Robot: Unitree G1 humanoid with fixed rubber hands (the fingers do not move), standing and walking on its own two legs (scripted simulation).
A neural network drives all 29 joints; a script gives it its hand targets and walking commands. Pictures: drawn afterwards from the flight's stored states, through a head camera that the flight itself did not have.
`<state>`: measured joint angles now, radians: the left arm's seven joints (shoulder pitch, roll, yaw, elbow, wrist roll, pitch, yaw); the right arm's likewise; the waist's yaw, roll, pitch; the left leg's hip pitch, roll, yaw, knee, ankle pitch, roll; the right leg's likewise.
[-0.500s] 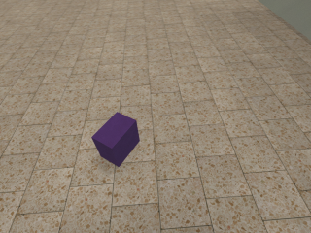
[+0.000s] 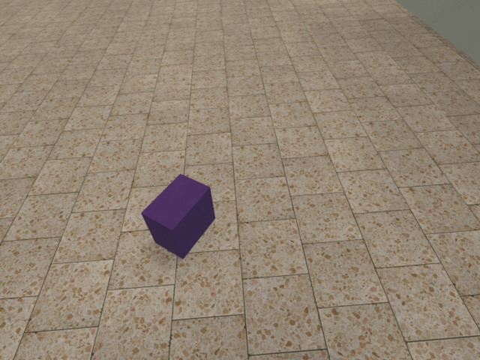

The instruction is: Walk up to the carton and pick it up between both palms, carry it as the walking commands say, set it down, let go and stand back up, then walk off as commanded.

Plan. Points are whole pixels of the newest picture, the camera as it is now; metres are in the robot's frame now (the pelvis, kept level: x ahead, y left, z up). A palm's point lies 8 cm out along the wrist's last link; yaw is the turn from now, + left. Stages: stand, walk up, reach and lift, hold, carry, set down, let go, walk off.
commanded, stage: stand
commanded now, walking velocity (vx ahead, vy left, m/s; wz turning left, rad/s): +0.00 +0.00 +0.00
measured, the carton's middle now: (181, 215) +0.87 +0.32 -0.66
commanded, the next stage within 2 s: walk up in 0.46 s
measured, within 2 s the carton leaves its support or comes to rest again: neither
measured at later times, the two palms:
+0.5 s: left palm out of the picture +0.08 +0.30 -0.11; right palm out of the picture +0.07 -0.31 -0.11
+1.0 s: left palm out of the picture +0.07 +0.41 -0.12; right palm (396, 336) +0.19 -0.24 -0.09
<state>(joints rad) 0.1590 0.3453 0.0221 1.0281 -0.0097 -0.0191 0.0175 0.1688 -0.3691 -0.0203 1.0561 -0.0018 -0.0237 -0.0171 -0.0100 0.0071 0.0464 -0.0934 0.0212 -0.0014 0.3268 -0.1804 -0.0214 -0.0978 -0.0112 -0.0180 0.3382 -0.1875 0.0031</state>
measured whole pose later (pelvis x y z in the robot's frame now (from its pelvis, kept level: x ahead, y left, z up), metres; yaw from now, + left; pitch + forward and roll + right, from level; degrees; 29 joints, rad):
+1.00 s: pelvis +0.06 +0.07 -0.03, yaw +9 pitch -3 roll -1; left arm 0.35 0.43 0.11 0.74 0.05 -0.02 -0.02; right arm 0.32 -0.42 -0.11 0.71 -0.04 -0.01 0.06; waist -0.01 -0.03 0.06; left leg -0.38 0.06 0.01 0.67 -0.23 0.00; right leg -0.17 -0.14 -0.09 0.84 -0.54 -0.02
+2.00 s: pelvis +0.40 +0.12 -0.04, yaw +18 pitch -4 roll +0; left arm 0.19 0.44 0.03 0.59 -0.01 0.02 -0.02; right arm 0.36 -0.49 -0.02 0.63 0.02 0.01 -0.01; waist -0.04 -0.01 0.10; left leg -0.22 0.07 -0.03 0.77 -0.48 -0.05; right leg -0.40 -0.07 0.01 0.77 -0.29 0.05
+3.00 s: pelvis +0.46 +0.05 -0.03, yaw +34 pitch -3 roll +1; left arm 0.12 0.45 0.11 0.63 0.07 0.07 -0.08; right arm 0.37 -0.52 -0.11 0.83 -0.03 0.01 -0.11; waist -0.02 -0.01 0.16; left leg -0.37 0.03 -0.16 0.93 -0.53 -0.01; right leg -0.37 -0.07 -0.02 0.72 -0.30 0.00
